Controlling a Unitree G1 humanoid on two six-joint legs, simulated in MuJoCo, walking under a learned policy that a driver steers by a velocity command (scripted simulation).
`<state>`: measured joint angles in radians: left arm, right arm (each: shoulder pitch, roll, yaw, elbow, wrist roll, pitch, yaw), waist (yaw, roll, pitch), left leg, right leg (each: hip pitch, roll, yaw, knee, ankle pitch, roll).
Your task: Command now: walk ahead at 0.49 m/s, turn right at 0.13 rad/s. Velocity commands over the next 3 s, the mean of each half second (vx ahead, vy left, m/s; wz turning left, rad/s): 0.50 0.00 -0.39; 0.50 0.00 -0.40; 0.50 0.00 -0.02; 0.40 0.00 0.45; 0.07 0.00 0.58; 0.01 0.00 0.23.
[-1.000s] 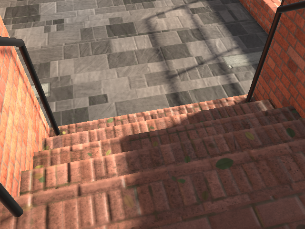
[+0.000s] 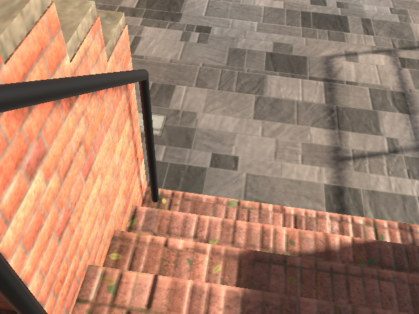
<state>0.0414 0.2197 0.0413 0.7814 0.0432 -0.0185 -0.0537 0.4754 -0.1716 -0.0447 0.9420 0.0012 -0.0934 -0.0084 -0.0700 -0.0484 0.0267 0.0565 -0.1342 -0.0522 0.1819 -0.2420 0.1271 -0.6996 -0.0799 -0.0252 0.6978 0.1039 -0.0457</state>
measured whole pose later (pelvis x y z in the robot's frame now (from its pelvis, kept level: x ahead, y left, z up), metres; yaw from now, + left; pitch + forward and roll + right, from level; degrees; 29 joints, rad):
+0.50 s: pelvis +0.25 -0.06 +0.00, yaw -16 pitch +0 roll +2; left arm 0.47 0.25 0.04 0.82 0.00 -0.03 0.01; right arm 0.13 -0.25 -0.06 0.77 -0.05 0.04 -0.02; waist 0.06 0.02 0.00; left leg -0.67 0.07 -0.08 1.06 -0.10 -0.02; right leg -0.14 0.18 0.16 0.43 -0.26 -0.15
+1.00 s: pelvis +0.51 -0.06 -0.20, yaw -27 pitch +0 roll +1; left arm 0.32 0.22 0.02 0.86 0.05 0.02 0.04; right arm 0.45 -0.20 -0.04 0.91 0.01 -0.08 0.01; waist 0.02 -0.04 -0.03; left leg -0.26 -0.11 0.01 0.64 -0.36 0.12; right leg -0.69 0.13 0.10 1.94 -0.65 -0.11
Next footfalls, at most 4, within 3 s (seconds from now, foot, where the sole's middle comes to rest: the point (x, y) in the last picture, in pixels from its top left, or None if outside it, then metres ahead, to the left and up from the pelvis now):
0.16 right None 0.24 -0.08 -0.78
0.86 left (197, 313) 0.55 -0.01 -0.96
1.40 right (259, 273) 0.77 -0.29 -1.14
1.90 left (229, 237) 1.05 -0.21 -1.32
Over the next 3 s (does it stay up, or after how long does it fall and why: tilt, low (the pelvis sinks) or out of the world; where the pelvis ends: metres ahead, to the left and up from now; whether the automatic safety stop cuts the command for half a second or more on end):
stays up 0.94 -0.29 -0.56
